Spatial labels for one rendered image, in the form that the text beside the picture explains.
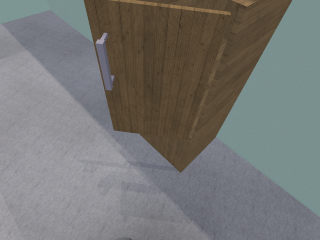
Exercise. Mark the handle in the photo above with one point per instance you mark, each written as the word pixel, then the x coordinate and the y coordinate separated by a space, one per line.
pixel 104 62

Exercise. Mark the cupboard door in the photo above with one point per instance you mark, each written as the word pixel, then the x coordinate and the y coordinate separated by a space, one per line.
pixel 161 57

